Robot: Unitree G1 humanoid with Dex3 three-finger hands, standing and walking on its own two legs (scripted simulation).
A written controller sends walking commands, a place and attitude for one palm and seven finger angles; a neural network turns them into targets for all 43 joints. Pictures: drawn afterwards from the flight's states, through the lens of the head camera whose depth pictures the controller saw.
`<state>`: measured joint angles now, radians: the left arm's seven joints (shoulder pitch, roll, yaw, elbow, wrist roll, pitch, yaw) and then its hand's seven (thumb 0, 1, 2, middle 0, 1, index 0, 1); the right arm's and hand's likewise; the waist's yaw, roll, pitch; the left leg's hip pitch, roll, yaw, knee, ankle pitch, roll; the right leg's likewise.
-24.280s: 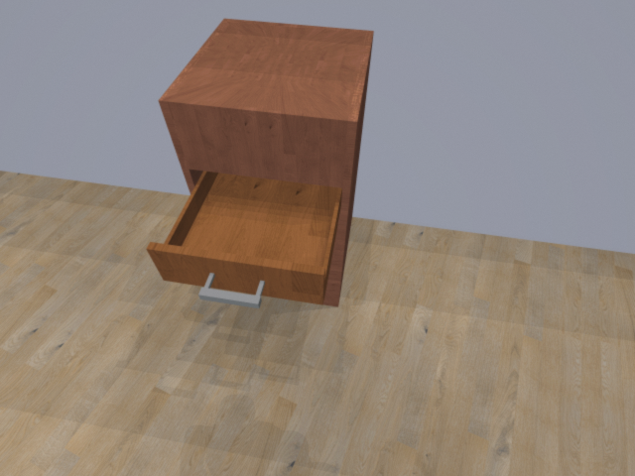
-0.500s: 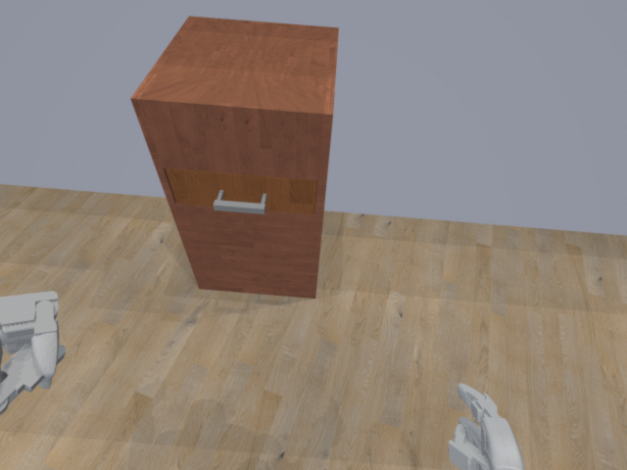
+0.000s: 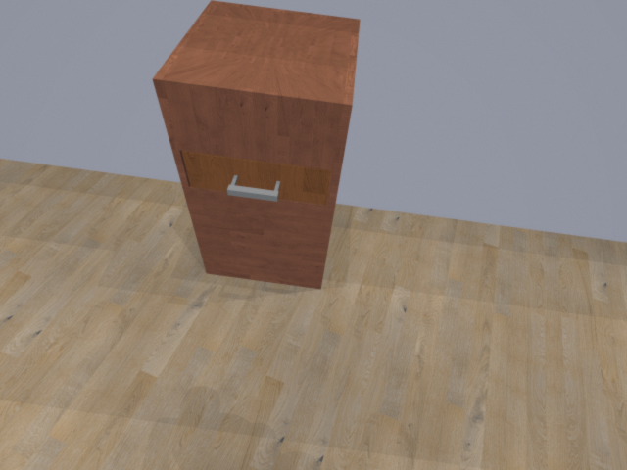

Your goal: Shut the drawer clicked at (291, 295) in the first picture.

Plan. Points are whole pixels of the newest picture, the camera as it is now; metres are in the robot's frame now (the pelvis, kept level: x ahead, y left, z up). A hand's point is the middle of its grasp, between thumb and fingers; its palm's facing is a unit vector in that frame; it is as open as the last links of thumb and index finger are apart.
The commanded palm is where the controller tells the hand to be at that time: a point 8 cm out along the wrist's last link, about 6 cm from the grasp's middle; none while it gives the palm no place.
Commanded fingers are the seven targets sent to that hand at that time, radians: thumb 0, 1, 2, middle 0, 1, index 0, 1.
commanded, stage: let the arm hang, fingers relaxed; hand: left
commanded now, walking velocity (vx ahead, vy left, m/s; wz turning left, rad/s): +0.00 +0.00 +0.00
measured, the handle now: (254, 187) +0.79 +0.19 -0.25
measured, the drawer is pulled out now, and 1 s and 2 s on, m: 0.00 0.00 0.00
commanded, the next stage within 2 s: look to check the result in 0.70 s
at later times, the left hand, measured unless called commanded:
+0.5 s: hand out of the picture -0.01 +0.14 -0.18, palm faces +0.02 -0.99 -0.15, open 7.2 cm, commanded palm none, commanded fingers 0.00 0.90 0.90 -0.20 -0.30 -0.20 -0.30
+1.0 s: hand out of the picture -0.02 +0.13 -0.17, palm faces +0.04 -0.99 -0.17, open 7.3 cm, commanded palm none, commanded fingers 0.00 0.90 0.90 -0.20 -0.30 -0.20 -0.30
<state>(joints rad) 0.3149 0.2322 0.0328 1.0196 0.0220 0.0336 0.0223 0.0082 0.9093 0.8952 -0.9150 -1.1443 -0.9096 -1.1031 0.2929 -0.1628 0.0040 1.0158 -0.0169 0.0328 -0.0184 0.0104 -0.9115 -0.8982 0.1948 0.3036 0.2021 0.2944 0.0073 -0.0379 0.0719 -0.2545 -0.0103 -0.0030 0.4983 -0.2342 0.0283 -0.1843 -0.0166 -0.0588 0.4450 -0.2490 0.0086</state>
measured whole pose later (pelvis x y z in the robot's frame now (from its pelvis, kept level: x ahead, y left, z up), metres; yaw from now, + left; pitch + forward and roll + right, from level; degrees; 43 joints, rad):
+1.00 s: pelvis +0.00 -0.03 +0.00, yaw -1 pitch -2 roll +0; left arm 0.32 0.11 0.02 1.14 0.01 -0.01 0.03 0.00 0.91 0.90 -0.20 -0.30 -0.20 -0.30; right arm 0.32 -0.10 -0.02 1.13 -0.01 0.01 -0.04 0.01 -0.91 -0.90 0.19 0.30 0.20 0.29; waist -0.01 0.01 0.06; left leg -0.21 0.01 0.00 0.44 -0.21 -0.01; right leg -0.16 0.01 -0.06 0.44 -0.25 -0.03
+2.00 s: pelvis +0.01 -0.04 +0.00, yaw +0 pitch -2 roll +0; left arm 0.31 0.10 0.02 1.14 0.01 -0.01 0.04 0.00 0.91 0.90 -0.20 -0.30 -0.20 -0.30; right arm 0.31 -0.10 -0.02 1.15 -0.01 0.00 -0.05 0.00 -0.91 -0.90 0.19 0.30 0.20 0.29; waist 0.00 0.01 0.05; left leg -0.17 0.03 -0.01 0.43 -0.22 -0.03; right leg -0.13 0.03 -0.07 0.43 -0.27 -0.05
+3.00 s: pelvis +0.02 -0.05 +0.00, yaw +0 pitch -2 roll +0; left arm 0.33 0.09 0.03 1.13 0.02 -0.01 0.03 0.00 0.91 0.90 -0.20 -0.30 -0.20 -0.30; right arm 0.32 -0.10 -0.02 1.14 -0.02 0.01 -0.04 0.00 -0.91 -0.90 0.19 0.30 0.20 0.29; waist 0.00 0.02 0.05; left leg -0.20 0.04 -0.03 0.48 -0.26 -0.02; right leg -0.14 0.04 -0.09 0.45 -0.30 -0.07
